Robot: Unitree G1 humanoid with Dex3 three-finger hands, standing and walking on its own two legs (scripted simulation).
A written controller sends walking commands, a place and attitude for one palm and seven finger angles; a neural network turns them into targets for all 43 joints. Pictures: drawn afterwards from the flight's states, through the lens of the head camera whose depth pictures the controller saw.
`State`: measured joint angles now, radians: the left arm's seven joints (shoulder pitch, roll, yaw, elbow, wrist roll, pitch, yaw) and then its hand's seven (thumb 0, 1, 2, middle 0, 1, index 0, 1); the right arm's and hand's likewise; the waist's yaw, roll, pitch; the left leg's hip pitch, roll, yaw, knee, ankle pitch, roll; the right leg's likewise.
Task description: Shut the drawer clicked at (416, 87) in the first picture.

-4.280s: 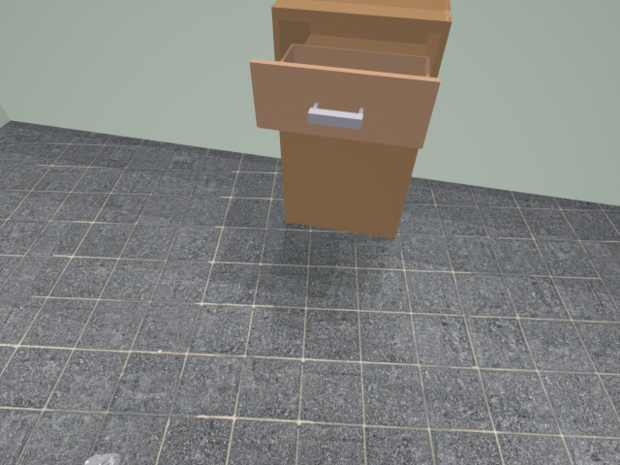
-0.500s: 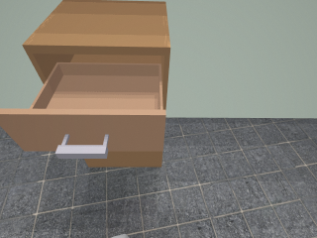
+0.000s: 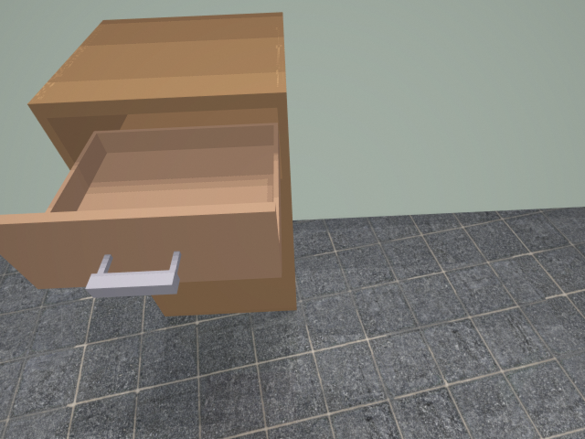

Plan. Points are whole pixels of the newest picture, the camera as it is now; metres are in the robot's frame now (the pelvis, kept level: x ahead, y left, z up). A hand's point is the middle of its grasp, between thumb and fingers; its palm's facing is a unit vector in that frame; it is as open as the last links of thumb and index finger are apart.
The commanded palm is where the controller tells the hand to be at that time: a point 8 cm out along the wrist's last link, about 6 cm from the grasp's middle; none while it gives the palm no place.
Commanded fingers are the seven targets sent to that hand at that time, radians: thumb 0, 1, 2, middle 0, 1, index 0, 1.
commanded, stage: come to a stop and stand still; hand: left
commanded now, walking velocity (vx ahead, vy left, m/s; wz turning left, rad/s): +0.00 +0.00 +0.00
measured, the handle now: (138, 271) +0.37 +0.26 +0.01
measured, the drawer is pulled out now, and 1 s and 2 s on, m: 0.28 0.28 0.28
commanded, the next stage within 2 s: look again from close up in 0.04 s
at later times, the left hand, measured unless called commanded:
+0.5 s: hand out of the picture +0.05 +0.18 -0.16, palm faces +0.02 -0.98 -0.19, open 7.4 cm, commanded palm none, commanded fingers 0.00 0.90 0.90 -0.20 -0.30 -0.20 -0.30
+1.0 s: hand (173, 357) +0.24 +0.18 -0.02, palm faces +0.20 -0.98 -0.05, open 7.2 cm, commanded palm +0.16 +0.23 -0.03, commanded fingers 0.00 0.90 0.90 -0.46 -0.58 -0.46 -0.58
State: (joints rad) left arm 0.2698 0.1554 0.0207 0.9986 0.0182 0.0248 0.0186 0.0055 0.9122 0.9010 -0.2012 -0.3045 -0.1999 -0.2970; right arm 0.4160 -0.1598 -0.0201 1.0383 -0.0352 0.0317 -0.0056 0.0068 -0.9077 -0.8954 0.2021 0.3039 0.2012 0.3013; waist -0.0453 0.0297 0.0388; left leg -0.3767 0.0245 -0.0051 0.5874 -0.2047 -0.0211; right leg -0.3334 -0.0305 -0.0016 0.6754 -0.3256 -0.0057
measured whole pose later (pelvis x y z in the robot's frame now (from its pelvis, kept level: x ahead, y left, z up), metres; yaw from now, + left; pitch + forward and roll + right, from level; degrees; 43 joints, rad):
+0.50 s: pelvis +0.05 +0.01 +0.01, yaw +0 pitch -1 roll +0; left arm 0.29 0.14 0.00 1.11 0.02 -0.02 0.02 0.00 0.91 0.90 -0.20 -0.30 -0.20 -0.30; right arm 0.24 -0.17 0.00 1.09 -0.01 -0.02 -0.02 0.01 -0.92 -0.90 0.20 0.30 0.20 0.30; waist 0.01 0.00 0.04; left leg -0.25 0.02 -0.01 0.46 -0.19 -0.03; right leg -0.19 -0.03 0.00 0.50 -0.30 0.01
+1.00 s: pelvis +0.06 +0.00 -0.01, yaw +0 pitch +7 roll +1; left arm 0.50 0.12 0.12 0.18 -0.18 -0.35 -0.06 0.00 0.91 0.90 -0.29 -0.40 -0.22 -0.35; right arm 0.21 -0.21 -0.07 0.74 0.00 -0.27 -0.02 0.01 -0.91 -0.90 0.21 0.30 0.20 0.30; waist -0.03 0.01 -0.11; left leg -0.53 0.03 -0.01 0.75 -0.34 -0.04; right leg -0.46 -0.03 0.00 0.79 -0.45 0.00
